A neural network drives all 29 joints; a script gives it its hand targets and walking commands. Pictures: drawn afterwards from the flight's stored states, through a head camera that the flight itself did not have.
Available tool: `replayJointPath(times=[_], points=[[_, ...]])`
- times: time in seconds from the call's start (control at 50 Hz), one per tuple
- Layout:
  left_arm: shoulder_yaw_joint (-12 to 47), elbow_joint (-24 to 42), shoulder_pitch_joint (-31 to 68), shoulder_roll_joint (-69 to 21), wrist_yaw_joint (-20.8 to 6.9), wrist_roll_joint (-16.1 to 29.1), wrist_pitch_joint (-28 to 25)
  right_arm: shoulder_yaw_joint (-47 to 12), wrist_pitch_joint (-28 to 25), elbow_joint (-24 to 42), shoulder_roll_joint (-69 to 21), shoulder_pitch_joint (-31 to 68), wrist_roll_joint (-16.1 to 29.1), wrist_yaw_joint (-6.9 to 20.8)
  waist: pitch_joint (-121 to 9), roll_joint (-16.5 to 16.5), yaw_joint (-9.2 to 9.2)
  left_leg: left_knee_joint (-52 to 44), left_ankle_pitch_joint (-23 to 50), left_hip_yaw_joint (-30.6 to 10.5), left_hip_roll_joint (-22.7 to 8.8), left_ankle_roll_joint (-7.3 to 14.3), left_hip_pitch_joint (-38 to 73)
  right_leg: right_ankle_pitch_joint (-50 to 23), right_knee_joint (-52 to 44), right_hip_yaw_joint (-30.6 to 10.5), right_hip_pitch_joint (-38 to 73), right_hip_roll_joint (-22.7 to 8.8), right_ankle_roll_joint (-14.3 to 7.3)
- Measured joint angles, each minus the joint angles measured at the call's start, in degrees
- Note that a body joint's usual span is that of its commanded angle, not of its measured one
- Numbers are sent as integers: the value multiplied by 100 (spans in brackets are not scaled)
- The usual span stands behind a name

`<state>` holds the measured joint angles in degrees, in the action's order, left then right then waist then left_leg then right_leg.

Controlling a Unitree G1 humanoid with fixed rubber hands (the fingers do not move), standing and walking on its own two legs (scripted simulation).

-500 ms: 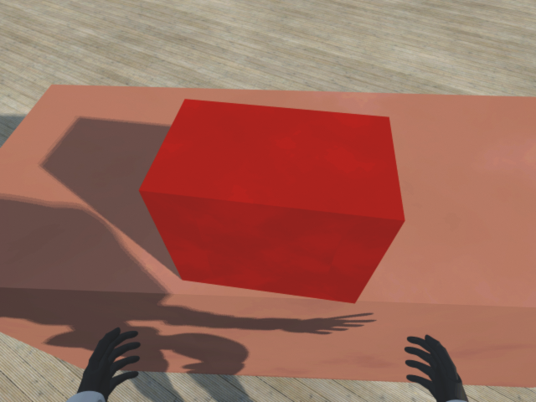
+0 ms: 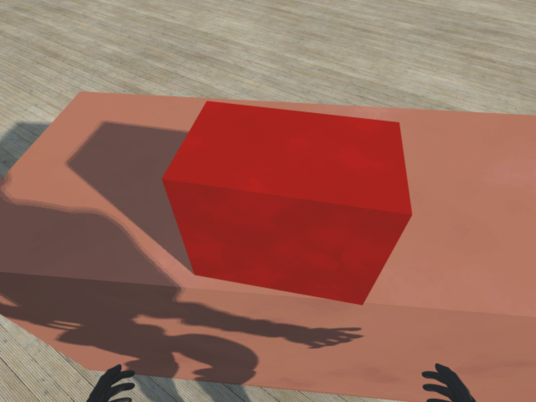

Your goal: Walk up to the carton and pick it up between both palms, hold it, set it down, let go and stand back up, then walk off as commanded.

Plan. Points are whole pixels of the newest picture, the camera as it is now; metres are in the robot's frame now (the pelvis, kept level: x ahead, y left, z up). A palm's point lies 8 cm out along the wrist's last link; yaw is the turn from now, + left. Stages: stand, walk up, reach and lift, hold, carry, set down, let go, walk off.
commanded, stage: stand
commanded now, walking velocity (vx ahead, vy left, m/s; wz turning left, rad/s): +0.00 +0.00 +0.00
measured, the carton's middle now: (287, 206) +0.39 +0.00 +0.07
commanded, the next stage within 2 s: walk off in 1.06 s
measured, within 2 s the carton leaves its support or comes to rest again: neither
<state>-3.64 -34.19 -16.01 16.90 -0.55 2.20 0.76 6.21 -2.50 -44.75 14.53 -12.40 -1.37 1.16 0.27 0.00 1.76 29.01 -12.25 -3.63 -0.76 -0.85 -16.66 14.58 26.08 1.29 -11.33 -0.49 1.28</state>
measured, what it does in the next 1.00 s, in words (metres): stands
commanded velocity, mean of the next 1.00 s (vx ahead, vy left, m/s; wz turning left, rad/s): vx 0.00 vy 0.00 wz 0.00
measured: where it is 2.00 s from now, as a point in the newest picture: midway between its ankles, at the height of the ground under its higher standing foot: outside the picture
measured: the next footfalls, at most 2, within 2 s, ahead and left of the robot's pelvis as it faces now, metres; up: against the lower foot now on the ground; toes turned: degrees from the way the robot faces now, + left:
none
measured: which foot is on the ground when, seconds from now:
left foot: down 0.00-1.00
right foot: down 0.00-1.00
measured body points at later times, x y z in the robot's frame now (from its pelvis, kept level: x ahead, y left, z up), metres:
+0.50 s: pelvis -0.01 +0.00 +0.00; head +0.00 +0.01 +0.45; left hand +0.11 +0.28 -0.10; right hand +0.11 -0.27 -0.11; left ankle +0.04 +0.13 -0.74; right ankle -0.01 -0.13 -0.74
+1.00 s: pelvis -0.01 +0.00 +0.00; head -0.01 +0.01 +0.45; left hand +0.09 +0.28 -0.11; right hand +0.10 -0.28 -0.11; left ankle +0.04 +0.13 -0.74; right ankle -0.01 -0.13 -0.74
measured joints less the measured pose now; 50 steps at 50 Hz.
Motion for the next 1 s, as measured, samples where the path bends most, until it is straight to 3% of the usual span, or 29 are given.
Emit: replayJointPath(times=[1.0], points=[[0, -725, 0, 0, 20, -1, -120, 0, 35, -438, 0, -5, 0, 0, -13, 0, -90, 66, 19, 0, 0, 1, 5, -8, 81, 0, 0, 0, -1]])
